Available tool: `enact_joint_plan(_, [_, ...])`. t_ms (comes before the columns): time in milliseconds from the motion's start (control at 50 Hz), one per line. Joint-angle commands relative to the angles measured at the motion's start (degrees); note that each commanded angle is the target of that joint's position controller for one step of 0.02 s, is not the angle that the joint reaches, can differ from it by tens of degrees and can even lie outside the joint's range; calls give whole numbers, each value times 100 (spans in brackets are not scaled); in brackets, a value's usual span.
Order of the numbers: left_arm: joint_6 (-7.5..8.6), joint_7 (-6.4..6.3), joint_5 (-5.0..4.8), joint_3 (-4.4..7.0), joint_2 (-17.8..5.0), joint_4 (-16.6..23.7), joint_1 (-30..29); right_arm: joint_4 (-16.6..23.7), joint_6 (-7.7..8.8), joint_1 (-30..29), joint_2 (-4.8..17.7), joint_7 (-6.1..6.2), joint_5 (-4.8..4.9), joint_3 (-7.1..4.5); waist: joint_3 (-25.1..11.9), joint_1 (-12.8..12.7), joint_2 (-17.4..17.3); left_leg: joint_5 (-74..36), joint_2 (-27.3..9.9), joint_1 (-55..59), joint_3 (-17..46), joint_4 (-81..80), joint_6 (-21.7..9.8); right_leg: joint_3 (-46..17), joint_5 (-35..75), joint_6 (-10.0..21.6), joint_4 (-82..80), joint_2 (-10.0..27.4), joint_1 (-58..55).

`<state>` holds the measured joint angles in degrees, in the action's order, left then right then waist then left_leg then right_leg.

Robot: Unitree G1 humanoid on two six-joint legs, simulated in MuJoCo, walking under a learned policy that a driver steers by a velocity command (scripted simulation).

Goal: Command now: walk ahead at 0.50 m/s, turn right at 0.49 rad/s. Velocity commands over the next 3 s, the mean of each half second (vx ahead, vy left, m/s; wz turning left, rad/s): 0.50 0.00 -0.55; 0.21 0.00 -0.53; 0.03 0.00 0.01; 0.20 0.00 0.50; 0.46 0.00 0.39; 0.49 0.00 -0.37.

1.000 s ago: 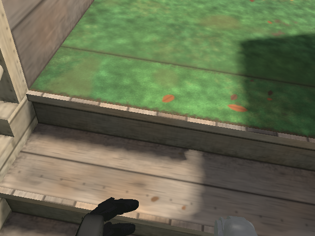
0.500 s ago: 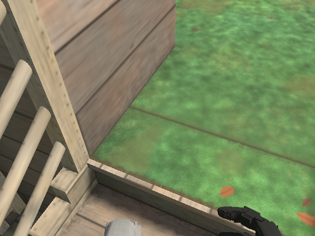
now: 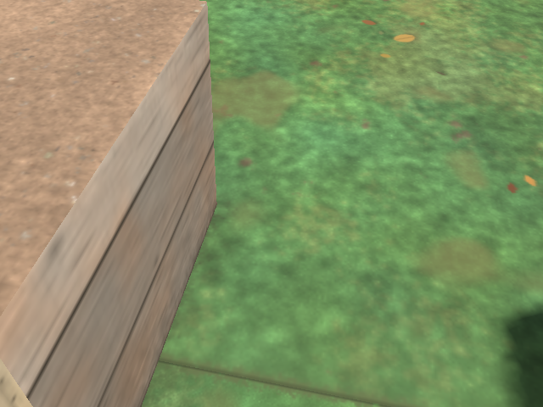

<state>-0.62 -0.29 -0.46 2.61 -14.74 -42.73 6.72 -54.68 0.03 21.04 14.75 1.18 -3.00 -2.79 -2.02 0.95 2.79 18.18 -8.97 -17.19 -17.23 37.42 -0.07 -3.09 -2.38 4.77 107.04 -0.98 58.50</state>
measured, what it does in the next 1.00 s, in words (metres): climbs, turning right: right foot 0.17 m higher, then left foot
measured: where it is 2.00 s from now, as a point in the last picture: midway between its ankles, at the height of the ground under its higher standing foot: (354, 361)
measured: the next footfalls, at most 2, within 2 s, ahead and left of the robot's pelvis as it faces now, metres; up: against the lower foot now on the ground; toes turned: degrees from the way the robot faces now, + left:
right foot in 0.28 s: +0.33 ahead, -0.12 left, +0.17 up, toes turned -13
left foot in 0.90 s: +0.68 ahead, -0.10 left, +0.17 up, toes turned -38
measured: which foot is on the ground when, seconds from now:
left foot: down 0.00-0.32, up 0.34-0.88, down 0.90-1.00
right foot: up 0.00-0.26, down 0.28-0.90, up 0.92-1.00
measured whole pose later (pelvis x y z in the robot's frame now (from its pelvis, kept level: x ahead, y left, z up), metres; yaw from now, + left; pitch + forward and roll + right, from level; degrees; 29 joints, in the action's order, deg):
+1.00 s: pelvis +0.50 -0.10 +0.16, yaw -36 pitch +5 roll +2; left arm -0.7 -0.4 -0.6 3.5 -15.6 -37.2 18.4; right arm -37.2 4.4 0.9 14.8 1.5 -1.4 -3.2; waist -1.3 -2.0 2.7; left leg 6.1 4.3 -29.7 -0.3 30.3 -2.6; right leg -10.4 -31.0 -3.8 79.6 -7.0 26.5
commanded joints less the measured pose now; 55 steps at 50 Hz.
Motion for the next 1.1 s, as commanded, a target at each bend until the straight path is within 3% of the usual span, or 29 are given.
enact_joint_plan(20, [-259,-110,92,-355,842,80,901,651,193,-1191,-241,-118,-45,271,714,-714,-910,-1052,-1084,-926,563,-2158,-608,299,-341,-287,1441,28,608])
enact_joint_plan(80, [-117,90,-57,-459,748,868,-350,363,207,-244,109,-7,28,135,740,-407,-586,-835,-1154,496,515,-2246,-297,32,-671,-62,1268,436,2178])
enact_joint_plan(120, [-181,160,117,-435,537,1157,-778,412,149,284,378,201,14,55,697,-130,-500,-953,-983,888,397,-2446,-399,141,-485,-189,-17,563,2035])
enact_joint_plan(180, [-228,259,36,-563,672,1588,-1524,438,120,628,974,408,293,-199,733,73,-392,-1038,-1304,1349,323,-3531,-670,877,-1747,-83,-1758,1045,1418])
enact_joint_plan(240, [-100,289,61,-381,535,1459,-874,504,53,351,1359,341,452,-302,-15,-286,-696,-6569,-974,1817,-386,-2474,-606,1624,-2676,462,-2255,360,-700])
enact_joint_plan(280, [21,346,-6,-41,-231,1366,-93,808,-14,-169,1602,294,584,-396,-627,-736,-1357,-10362,-1182,2171,-89,-1141,-845,1562,-2692,805,-3764,-463,-2180])
enact_joint_plan(300, [37,346,58,237,-802,1156,822,842,11,-145,1440,294,602,-372,-1101,-1023,-1423,-10184,-1019,1791,53,259,-786,929,-2407,1049,-4621,-781,-3382])
enact_joint_plan(320, [-31,232,8,505,-1455,1018,1359,1243,194,-310,754,242,444,-178,-1191,-1055,-17,-6706,-93,-886,319,2664,-408,-2121,-4241,1862,-6260,254,-5012])
enact_joint_plan(340, [-66,114,102,503,-1508,1147,1130,1166,526,-622,645,-35,236,-186,-2025,-846,889,-838,1179,-1968,1766,4859,-110,-5304,-5780,2089,-8632,937,-5678])
enact_joint_plan(360, [62,26,228,266,-1105,995,1370,1294,733,-764,364,-295,321,-180,-2289,-668,624,-683,1094,-2643,2854,6339,-284,-5683,-5435,1502,-9093,1356,-5763])
enact_joint_plan(380, [184,41,214,145,-581,713,1801,1515,744,-1194,66,-354,370,-83,-1612,-667,316,-677,950,-3211,2768,6917,-473,-5088,-4899,1190,-8767,1302,-5245])
enact_joint_plan(400, [297,66,198,82,-249,455,1857,1859,763,-1768,-314,-302,257,66,-714,-556,24,-715,782,-3816,2601,7132,-624,-4198,-4256,1060,-8435,1090,-4558])
enact_joint_plan(440, [460,128,231,-56,242,144,1652,2060,704,-1625,-536,-266,66,238,-106,-59,-44,-838,639,-3876,2475,7852,-891,-3168,-3186,835,-8538,668,-3751])
enact_joint_plan(460, [490,179,226,-57,389,87,1486,2020,662,-1106,-606,-205,153,244,-57,227,-64,-1012,603,-3990,2477,7918,-989,-2814,-2757,698,-8515,531,-3692])
enact_joint_plan(500, [533,330,123,-101,438,114,1176,1996,676,-1051,-551,-163,294,332,150,508,-409,-1254,495,-4067,2407,7481,-1014,-1973,-1823,421,-8247,364,-3062])
enact_joint_plan(540, [462,270,150,-46,197,369,978,2030,607,-1219,-322,-112,166,310,137,554,-759,-1754,319,-3534,2204,6156,-747,-1339,-1027,112,-8326,102,-2682])
enact_joint_plan(600, [328,89,175,55,-192,212,1555,2449,562,-2259,-184,142,22,208,136,102,-55,-2339,553,-3204,1578,4226,-271,-1183,805,-154,-8638,-25,-2846])
enact_joint_plan(680, [212,-226,8,103,-200,262,2284,2732,549,-3157,-263,326,295,192,-106,-360,691,-2236,884,-3944,1858,2433,-63,-1971,1843,-257,-8426,415,-4833])
enact_joint_plan(760, [43,-353,14,202,-73,400,2278,2756,690,-3867,-294,-16,462,230,-402,-632,801,-1826,1007,-3746,1988,732,-31,-2186,1759,-53,-8186,620,-5968])
enact_joint_plan(780, [2,-328,-10,239,-112,547,2074,2680,692,-3842,-226,-72,377,197,-393,-617,676,-1681,1017,-3598,2017,517,-32,-2273,1878,148,-8020,704,-5968])
enact_joint_plan(840, [56,-129,-138,297,-281,660,1739,2611,651,-3138,278,-90,405,-84,-407,-241,905,-1405,1396,-1420,2009,-1044,-114,-2448,1839,184,-7804,328,-5341])
enact_joint_plan(880, [161,-99,-99,398,-532,895,1248,2124,646,-2001,610,-61,287,-256,-943,114,454,-2862,935,317,2042,-1978,-260,-1883,1651,-116,-6475,-106,-5214])
enact_joint_plan(900, [216,-22,-35,245,-136,989,1345,2052,647,-1244,807,-11,130,-264,-1833,237,126,-4044,-124,2147,2746,-1109,-726,-1481,-533,-285,-5127,-360,-4177])
enact_joint_plan(920, [200,-27,44,124,202,975,2425,1936,626,-788,912,21,68,-261,-2187,-186,-1609,-6579,-1620,3689,4703,-776,-1960,-1208,-4019,-679,-3390,-1081,-2338])
enact_joint_plan(940, [160,23,97,171,-455,767,3150,1990,599,-857,764,-13,112,-249,-2748,-260,-2054,-5521,-1897,3511,5525,-802,-2317,-1280,-3894,-977,-1930,-539,-2192])
enact_joint_plan(960, [113,41,-138,240,-755,820,2645,2061,562,-1336,619,6,154,-231,-2252,-227,-2202,-3156,-1542,3094,5471,-1316,-2275,-1004,-3204,-1103,-1359,-299,-1534])
enact_joint_plan(980, [36,-1,-55,213,-776,968,1806,2160,469,-1637,226,53,161,-91,-1619,-119,-1435,-2024,-1036,2140,4687,-1563,-1904,-683,-2722,-1125,-1346,-59,-1405])
enact_joint_plan(1020, [-77,-17,124,106,-490,1299,937,2086,345,-2041,134,154,156,77,-691,-241,-387,-1366,-334,141,3798,-1947,-1432,-591,-2034,-985,-2102,136,-2250])
enact_joint_plan(1100, [64,-136,134,-97,134,1266,1178,1648,361,-1684,263,84,132,0,-455,-398,-594,-1243,148,-582,2969,-2287,-1331,-173,-1977,-803,-4173,358,-3069])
